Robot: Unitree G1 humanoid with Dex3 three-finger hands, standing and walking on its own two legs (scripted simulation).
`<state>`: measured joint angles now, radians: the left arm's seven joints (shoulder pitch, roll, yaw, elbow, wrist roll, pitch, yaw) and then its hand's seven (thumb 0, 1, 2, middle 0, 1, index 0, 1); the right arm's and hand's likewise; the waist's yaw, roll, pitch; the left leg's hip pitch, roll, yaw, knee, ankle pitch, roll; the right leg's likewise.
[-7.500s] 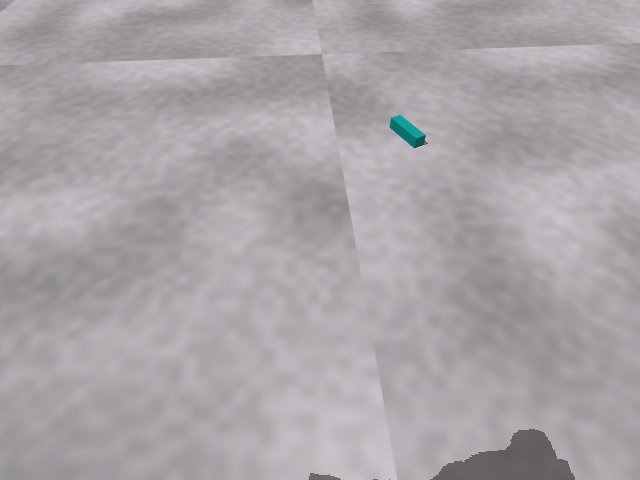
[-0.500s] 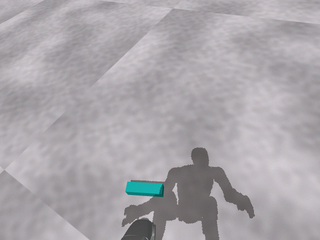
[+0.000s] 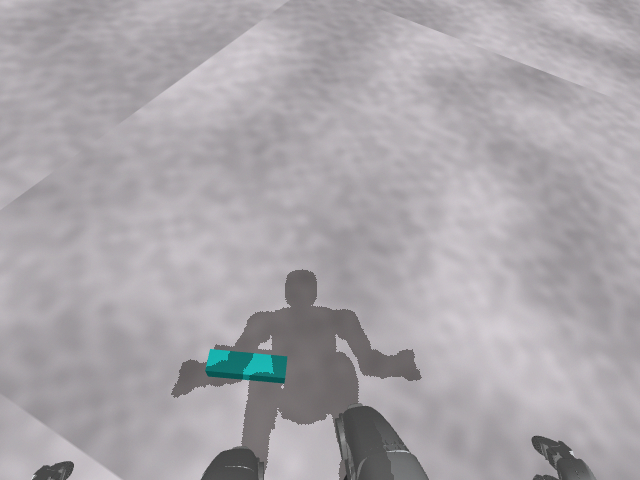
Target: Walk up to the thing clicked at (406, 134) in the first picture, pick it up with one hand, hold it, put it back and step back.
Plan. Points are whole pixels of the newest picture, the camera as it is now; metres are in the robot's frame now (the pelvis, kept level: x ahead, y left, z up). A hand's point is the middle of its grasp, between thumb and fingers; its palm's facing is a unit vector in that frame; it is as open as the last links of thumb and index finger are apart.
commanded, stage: walk up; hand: left
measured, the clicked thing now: (247, 366) +0.43 +0.15 -0.72
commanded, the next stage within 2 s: none
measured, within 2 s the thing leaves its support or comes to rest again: neither
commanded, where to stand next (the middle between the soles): +0.07 -0.05 m, yaw -2 degrees
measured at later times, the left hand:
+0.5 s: hand out of the picture +0.09 +0.23 -0.13, palm faces -0.12 -0.90 -0.43, open 7.4 cm
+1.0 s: hand out of the picture +0.02 +0.21 -0.15, palm faces -0.04 -0.93 -0.36, open 7.4 cm
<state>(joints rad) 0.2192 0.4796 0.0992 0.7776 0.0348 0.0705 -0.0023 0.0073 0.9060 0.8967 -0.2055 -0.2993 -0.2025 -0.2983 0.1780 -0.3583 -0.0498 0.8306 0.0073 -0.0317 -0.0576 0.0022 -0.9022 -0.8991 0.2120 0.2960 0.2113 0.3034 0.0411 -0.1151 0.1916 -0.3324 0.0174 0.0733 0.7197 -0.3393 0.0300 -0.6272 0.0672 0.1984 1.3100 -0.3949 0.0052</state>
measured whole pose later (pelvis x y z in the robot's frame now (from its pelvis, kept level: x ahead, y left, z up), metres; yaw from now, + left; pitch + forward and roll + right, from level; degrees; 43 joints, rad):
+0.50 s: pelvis -0.01 -0.04 +0.00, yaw -6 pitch -3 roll -1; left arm 0.25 0.38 0.06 0.88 0.02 -0.03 0.00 0.01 0.90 0.90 -0.21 -0.30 -0.21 -0.30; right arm 0.26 -0.43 -0.06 0.90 -0.03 0.02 0.01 0.01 -0.91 -0.90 0.21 0.30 0.21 0.30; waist -0.01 0.05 0.12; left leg -0.50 0.03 -0.01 1.01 -0.44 0.01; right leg -0.27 0.00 0.05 0.73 -0.41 0.01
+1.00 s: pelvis -0.03 -0.06 +0.00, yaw -4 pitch -2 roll +0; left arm 0.29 0.39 0.10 0.93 0.04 -0.01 -0.04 0.01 0.91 0.90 -0.21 -0.30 -0.20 -0.30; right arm 0.25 -0.44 -0.07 0.94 -0.03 0.00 -0.01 0.01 -0.91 -0.90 0.21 0.30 0.21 0.30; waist 0.04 -0.02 0.07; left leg -0.54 -0.01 -0.12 0.96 -0.41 0.01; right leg -0.25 -0.01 -0.03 0.72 -0.45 -0.03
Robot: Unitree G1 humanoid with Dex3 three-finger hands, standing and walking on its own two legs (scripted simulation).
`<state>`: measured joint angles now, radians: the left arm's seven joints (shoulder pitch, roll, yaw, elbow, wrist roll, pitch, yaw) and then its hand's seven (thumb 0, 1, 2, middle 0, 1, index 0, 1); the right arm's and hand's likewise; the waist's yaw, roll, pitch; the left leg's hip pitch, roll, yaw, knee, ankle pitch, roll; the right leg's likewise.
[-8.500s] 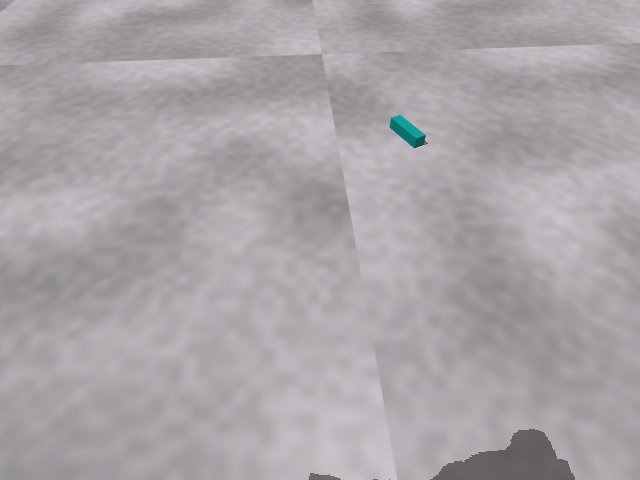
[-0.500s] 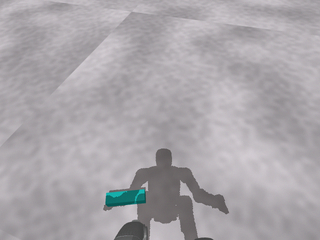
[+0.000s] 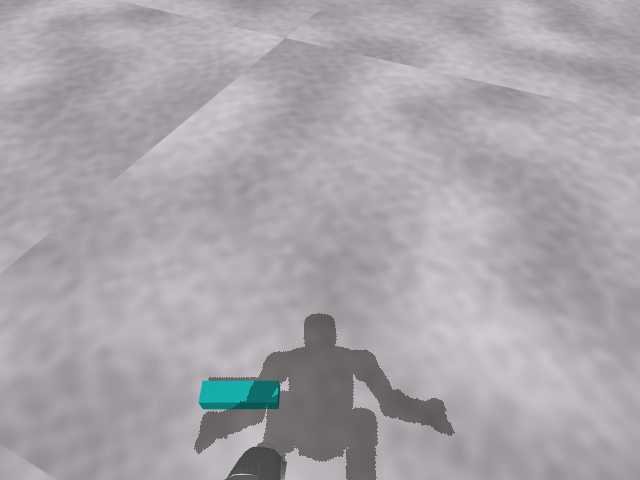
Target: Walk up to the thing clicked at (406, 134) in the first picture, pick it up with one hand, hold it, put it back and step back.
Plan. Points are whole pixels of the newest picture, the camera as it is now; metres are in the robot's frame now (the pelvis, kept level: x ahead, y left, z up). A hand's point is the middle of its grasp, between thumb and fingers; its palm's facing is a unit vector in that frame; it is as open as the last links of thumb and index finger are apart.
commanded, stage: walk up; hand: left
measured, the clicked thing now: (240, 395) +0.45 +0.24 -0.72
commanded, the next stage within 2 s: none
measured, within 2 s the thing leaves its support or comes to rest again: neither
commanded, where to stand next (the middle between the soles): +0.10 +0.02 m, yaw +2 degrees
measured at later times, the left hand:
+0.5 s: hand out of the picture +0.10 +0.31 -0.15, palm faces +0.07 -0.92 -0.39, open 7.4 cm
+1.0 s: hand out of the picture +0.08 +0.29 -0.14, palm faces +0.06 -0.92 -0.38, open 7.4 cm
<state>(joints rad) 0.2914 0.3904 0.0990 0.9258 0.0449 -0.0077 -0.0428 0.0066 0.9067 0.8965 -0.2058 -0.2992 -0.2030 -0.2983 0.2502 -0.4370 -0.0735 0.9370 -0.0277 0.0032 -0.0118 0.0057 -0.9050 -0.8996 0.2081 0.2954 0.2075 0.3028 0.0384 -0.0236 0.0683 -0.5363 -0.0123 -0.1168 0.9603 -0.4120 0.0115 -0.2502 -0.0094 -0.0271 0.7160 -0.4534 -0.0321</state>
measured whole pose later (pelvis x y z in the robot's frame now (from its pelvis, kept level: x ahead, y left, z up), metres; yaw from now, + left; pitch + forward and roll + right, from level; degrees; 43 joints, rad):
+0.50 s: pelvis +0.06 +0.03 +0.00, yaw +4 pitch -3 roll +0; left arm 0.24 0.40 0.05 0.90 0.00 -0.01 0.00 0.01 0.91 0.90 -0.21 -0.30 -0.20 -0.30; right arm 0.12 -0.35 -0.01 0.86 0.00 -0.03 0.01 0.00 -0.90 -0.90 0.21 0.30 0.21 0.30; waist 0.02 -0.01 0.14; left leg -0.40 0.00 0.02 0.66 -0.20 0.02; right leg -0.39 -0.06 0.01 0.91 -0.47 -0.02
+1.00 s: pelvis +0.04 +0.01 +0.01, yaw +6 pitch -3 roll +1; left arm 0.21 0.41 0.05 0.97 0.02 0.00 -0.01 0.01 0.90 0.90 -0.21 -0.30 -0.20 -0.30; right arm 0.29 -0.38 -0.03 1.00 -0.03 -0.03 0.01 0.01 -0.91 -0.90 0.21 0.30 0.21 0.30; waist -0.02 -0.04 0.09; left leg -0.22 -0.02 0.00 0.63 -0.36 0.01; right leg -0.41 -0.03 0.02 0.77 -0.41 -0.02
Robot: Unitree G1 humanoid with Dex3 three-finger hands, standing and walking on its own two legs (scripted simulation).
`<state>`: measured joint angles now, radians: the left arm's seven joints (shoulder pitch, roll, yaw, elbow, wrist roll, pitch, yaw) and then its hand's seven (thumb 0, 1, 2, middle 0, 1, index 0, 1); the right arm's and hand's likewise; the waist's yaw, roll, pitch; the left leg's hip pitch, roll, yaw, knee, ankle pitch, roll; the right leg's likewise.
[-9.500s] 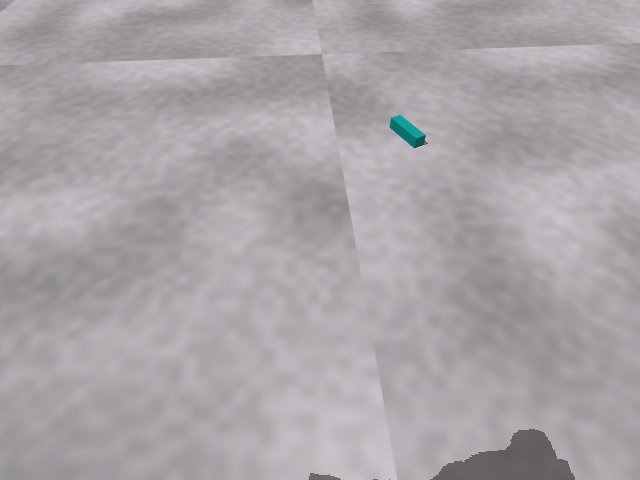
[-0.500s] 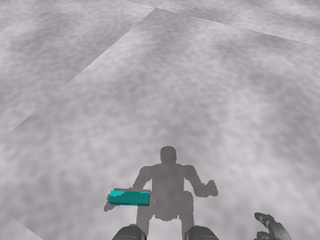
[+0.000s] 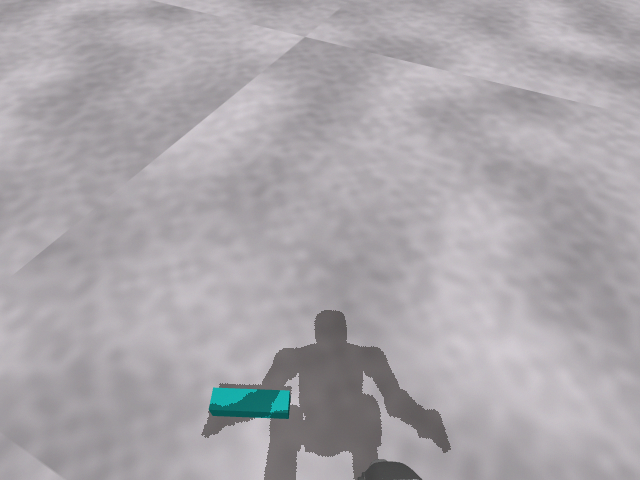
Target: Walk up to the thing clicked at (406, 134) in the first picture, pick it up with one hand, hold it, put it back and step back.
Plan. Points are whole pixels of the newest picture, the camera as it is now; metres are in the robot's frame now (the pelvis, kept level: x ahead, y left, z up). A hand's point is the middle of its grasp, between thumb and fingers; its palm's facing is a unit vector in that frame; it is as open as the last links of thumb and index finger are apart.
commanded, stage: walk up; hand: left
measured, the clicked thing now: (251, 403) +0.43 +0.19 -0.73
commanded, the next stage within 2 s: none
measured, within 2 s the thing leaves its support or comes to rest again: neither
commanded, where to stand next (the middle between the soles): +0.06 +0.00 m, yaw -4 degrees
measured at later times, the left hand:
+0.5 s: hand out of the picture +0.11 +0.25 -0.14, palm faces -0.01 -0.94 -0.34, open 7.4 cm
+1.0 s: hand out of the picture +0.13 +0.26 -0.13, palm faces -0.02 -0.93 -0.36, open 7.4 cm
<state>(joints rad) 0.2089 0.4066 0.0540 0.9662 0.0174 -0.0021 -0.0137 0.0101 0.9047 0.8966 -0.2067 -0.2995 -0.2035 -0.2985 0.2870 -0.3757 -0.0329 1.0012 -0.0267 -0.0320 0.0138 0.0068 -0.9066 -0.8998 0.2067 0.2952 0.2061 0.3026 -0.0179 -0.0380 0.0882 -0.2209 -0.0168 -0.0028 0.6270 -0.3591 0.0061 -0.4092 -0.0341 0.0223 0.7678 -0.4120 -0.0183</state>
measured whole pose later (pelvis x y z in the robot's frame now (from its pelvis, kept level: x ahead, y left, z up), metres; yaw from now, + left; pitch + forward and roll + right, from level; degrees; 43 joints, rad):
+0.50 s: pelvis +0.02 +0.00 +0.01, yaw +0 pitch -2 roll +0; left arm 0.12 0.35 0.01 1.09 0.00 -0.03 -0.02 0.01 0.90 0.90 -0.21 -0.30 -0.20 -0.30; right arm 0.15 -0.37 -0.02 1.08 -0.01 -0.02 0.01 0.00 -0.91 -0.90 0.21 0.30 0.21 0.30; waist 0.01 0.01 0.05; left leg -0.14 0.00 0.00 0.49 -0.31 0.00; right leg -0.27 -0.02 0.02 0.50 -0.20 0.01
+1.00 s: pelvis +0.02 +0.00 +0.02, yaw -1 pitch -2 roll +1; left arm 0.04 0.36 0.02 1.09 -0.01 0.00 0.00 0.01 0.90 0.90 -0.21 -0.30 -0.20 -0.30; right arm 0.08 -0.37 -0.04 1.09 0.01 0.02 0.00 0.00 -0.91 -0.90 0.21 0.30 0.21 0.30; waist -0.01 0.00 0.11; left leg -0.12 0.00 0.03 0.45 -0.29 0.00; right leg -0.26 -0.02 0.04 0.47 -0.17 0.02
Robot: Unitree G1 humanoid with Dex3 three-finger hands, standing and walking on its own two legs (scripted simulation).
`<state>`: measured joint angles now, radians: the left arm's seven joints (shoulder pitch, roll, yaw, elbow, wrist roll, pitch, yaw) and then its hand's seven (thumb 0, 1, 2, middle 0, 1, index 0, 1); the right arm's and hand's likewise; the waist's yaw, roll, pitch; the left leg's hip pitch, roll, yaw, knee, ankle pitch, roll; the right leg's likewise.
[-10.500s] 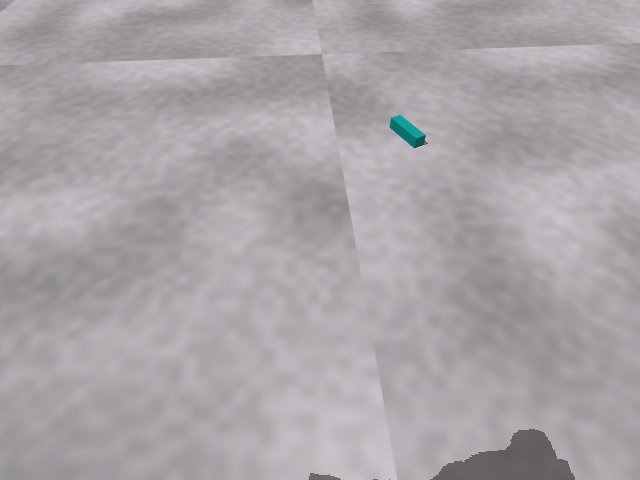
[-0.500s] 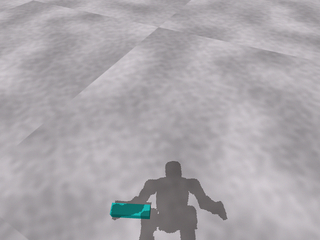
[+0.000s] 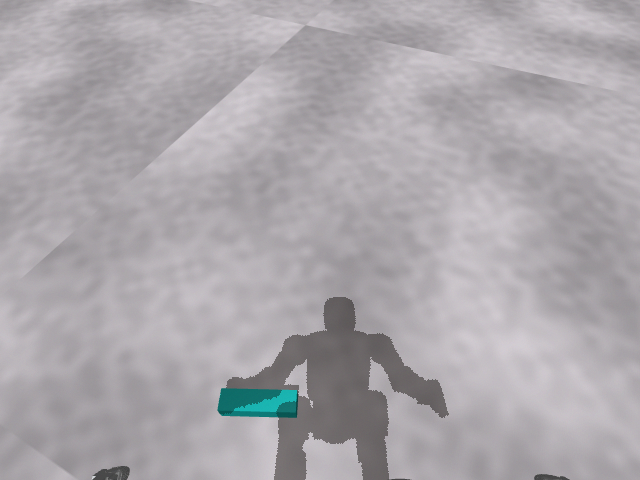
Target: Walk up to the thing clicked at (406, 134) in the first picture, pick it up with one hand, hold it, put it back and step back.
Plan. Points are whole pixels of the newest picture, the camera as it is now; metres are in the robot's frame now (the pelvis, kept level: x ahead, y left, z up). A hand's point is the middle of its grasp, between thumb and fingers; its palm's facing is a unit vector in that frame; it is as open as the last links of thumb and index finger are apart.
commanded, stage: walk up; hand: left
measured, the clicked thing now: (259, 403) +0.41 +0.19 -0.74
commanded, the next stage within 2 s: stand in 1.86 s
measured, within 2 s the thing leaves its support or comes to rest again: neither
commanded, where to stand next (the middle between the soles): +0.04 +0.00 m, yaw -3 degrees
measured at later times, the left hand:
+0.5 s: hand out of the picture -0.01 +0.31 -0.17, palm faces -0.12 -0.94 -0.33, open 7.4 cm
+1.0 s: hand out of the picture +0.05 +0.27 -0.13, palm faces -0.03 -0.89 -0.45, open 7.4 cm
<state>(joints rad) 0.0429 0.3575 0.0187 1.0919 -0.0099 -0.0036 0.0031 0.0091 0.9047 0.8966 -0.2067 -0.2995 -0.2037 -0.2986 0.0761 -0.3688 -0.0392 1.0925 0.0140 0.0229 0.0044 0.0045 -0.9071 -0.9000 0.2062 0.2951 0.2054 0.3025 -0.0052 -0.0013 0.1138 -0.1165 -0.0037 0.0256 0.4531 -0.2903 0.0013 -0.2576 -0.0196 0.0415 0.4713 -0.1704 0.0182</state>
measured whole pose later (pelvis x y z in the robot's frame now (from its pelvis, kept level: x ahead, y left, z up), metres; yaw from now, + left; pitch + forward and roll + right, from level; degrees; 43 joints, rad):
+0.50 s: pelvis -0.09 +0.03 +0.00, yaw -4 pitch -3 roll +0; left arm 0.20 0.45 0.08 0.99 0.04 0.07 -0.06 0.01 0.91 0.90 -0.21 -0.30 -0.20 -0.30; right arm 0.27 -0.35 -0.08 0.97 -0.03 -0.05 0.01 0.01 -0.90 -0.90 0.21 0.30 0.21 0.30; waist -0.02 -0.08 0.11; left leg -0.17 0.03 0.05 0.50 -0.28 0.02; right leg -0.39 0.03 0.14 0.94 -0.40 0.01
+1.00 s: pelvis -0.04 -0.01 -0.01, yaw -2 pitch -4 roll -1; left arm 0.23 0.38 0.05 0.88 0.01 -0.04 0.02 0.01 0.90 0.90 -0.21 -0.30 -0.21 -0.30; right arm 0.27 -0.41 -0.07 0.89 -0.01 0.05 0.04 0.00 -0.91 -0.90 0.20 0.29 0.20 0.30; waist 0.01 0.08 0.13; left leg -0.43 0.00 -0.10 0.85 -0.34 -0.01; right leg -0.18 -0.03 -0.05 0.57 -0.32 0.01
